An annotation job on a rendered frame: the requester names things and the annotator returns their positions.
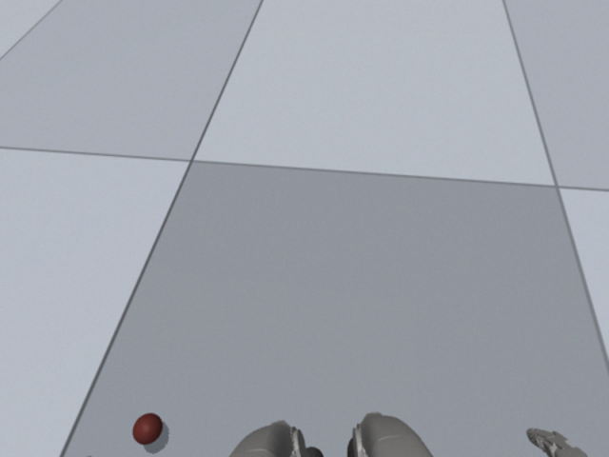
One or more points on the ball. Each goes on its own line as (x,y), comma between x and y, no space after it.
(147,429)

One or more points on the right robot hand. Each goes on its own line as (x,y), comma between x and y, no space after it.
(554,444)

